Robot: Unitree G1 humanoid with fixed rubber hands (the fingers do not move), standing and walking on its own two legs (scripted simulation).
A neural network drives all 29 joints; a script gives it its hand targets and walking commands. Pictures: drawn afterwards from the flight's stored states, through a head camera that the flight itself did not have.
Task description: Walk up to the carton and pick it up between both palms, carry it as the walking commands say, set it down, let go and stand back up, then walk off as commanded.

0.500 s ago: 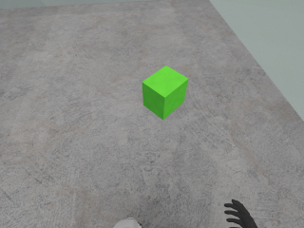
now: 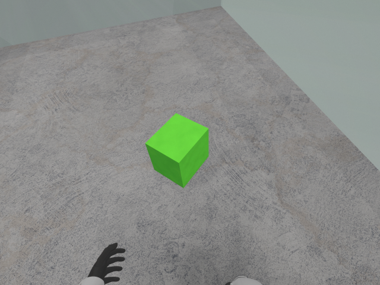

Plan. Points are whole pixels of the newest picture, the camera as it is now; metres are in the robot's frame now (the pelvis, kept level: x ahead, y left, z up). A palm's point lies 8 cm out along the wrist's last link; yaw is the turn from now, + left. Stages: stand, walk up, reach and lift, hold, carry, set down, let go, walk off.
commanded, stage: walk up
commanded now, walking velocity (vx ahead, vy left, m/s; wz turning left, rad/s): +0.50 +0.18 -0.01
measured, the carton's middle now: (179, 150) +0.90 +0.08 -0.62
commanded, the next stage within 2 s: none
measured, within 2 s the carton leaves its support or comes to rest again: neither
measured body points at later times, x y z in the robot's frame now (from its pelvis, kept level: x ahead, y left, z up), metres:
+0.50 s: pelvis +0.23 +0.07 +0.00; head +0.26 +0.07 +0.45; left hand +0.11 +0.30 -0.14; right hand +0.41 -0.15 -0.12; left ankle +0.33 +0.19 -0.73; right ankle +0.09 -0.10 -0.72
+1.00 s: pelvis +0.37 +0.03 +0.01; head +0.37 +0.01 +0.46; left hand +0.48 +0.28 -0.11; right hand +0.31 -0.21 -0.15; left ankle +0.33 +0.19 -0.71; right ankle +0.40 -0.07 -0.73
